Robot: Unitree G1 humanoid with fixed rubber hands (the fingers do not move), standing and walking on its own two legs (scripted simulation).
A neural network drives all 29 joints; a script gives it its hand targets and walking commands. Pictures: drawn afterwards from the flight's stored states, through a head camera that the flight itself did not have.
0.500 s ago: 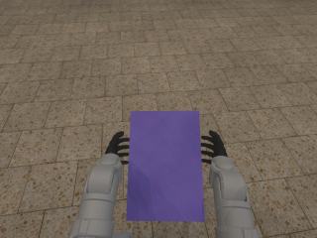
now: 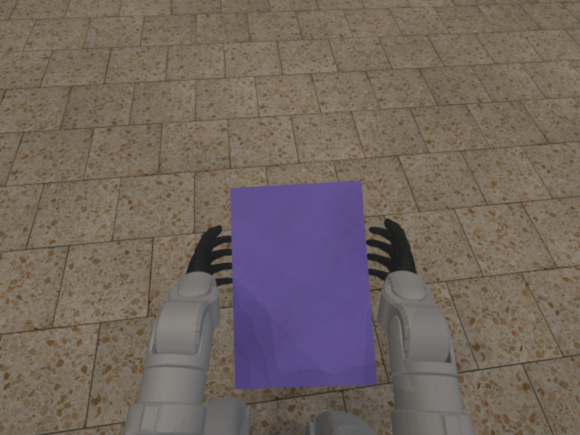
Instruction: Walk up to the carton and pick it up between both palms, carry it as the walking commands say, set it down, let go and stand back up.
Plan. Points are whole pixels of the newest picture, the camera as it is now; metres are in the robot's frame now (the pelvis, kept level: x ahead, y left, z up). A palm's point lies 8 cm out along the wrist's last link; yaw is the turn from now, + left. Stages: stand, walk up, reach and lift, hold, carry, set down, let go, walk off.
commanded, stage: carry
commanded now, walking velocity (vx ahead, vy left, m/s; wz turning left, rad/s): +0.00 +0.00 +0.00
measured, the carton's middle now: (302, 278) +0.35 -0.02 -0.10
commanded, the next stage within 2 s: none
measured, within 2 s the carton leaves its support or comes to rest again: neither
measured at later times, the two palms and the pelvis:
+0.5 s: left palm (252, 121) +0.60 +0.07 +0.01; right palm (408, 127) +0.58 -0.20 +0.03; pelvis +0.29 -0.04 +0.00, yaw -1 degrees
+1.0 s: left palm (266, 38) +0.84 +0.05 +0.01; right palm (395, 36) +0.83 -0.22 +0.04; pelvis +0.54 -0.06 -0.01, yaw -2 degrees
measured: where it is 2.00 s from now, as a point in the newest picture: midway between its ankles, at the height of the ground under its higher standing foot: (314, 145)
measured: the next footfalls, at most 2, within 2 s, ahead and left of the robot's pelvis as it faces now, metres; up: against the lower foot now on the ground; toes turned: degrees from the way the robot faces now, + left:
left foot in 0.08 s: +0.10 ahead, +0.08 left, +0.00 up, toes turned +2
right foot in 0.32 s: +0.32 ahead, -0.12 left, +0.00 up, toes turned -6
